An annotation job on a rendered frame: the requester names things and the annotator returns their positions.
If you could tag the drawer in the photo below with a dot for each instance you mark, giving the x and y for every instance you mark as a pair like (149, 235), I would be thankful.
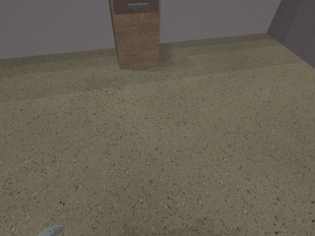
(121, 8)

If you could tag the handle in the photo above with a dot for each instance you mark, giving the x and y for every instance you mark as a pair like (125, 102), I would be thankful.
(137, 5)

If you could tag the left robot hand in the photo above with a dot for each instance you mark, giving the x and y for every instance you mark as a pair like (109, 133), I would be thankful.
(51, 230)

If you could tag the cabinet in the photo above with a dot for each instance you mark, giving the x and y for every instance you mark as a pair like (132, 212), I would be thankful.
(136, 38)

